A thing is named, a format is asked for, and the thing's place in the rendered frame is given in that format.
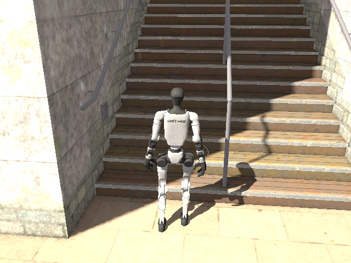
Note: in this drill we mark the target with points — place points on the robot right upper arm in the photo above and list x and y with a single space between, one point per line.
195 126

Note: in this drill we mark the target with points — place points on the left robot hand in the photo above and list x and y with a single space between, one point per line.
148 164

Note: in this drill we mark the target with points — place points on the right robot hand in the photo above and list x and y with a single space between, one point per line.
203 168

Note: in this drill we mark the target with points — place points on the left robot foot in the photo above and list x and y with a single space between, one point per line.
161 227

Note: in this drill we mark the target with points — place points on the robot left shin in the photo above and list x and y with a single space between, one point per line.
161 205

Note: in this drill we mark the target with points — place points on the robot left forearm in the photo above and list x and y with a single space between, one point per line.
151 148

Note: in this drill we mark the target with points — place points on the robot right forearm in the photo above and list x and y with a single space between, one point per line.
199 150

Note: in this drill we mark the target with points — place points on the robot left upper arm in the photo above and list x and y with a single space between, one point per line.
156 125

